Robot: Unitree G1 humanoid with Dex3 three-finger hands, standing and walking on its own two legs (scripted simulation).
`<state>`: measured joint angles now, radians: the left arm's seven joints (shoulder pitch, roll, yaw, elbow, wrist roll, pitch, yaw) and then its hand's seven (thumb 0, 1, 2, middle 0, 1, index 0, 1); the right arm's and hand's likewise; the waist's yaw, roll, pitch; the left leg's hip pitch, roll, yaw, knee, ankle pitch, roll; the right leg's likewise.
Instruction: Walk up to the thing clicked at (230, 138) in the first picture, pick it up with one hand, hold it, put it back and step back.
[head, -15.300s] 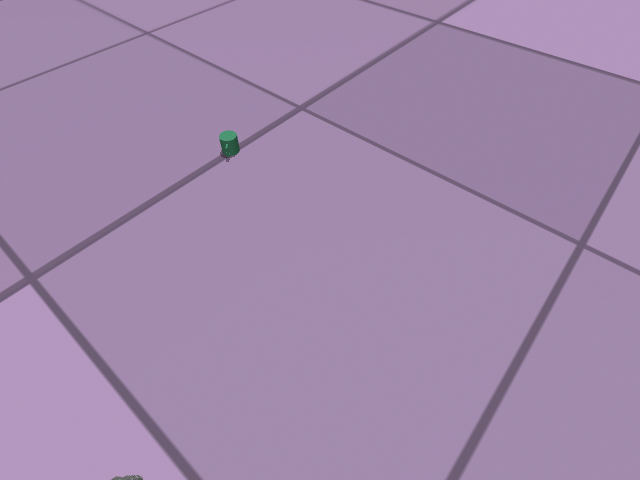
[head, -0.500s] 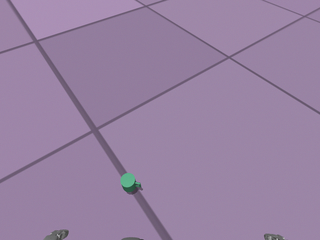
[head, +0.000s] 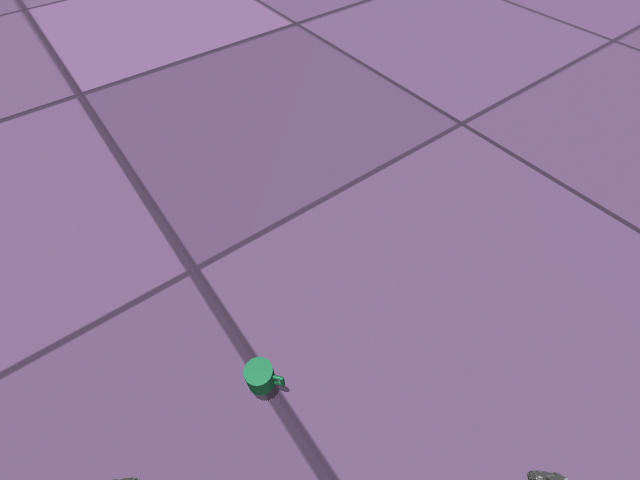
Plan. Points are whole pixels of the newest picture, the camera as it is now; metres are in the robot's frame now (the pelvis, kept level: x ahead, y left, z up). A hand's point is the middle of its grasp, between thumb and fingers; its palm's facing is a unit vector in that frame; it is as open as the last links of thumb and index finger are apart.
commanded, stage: stand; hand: left
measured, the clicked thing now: (265, 377) +0.48 +0.20 -0.73
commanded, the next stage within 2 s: none
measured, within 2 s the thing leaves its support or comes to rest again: neither
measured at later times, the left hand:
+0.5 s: hand out of the picture +0.10 +0.25 -0.15, palm faces -0.03 -0.94 -0.34, open 7.3 cm
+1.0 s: hand out of the picture +0.10 +0.24 -0.15, palm faces -0.04 -0.94 -0.34, open 7.3 cm
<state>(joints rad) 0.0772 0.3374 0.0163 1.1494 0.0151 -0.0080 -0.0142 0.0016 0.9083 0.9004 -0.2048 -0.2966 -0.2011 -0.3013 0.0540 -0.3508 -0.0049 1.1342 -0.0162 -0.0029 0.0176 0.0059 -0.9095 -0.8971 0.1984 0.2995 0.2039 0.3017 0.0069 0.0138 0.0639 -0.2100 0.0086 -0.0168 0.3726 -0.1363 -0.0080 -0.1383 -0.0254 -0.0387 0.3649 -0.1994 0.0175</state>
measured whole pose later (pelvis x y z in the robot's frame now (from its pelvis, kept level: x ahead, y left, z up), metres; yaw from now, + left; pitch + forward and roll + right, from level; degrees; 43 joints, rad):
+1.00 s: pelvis +0.02 -0.01 +0.00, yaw -1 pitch -2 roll +0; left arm 0.10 0.34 0.00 1.13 0.01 -0.01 -0.01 0.00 0.91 0.90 -0.21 -0.30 -0.20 -0.30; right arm 0.07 -0.35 0.00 1.15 -0.01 -0.01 0.01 0.01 -0.91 -0.90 0.20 0.30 0.20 0.30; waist 0.00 0.01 0.06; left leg -0.14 0.02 0.00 0.31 -0.14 -0.02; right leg -0.07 -0.02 -0.03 0.31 -0.20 0.01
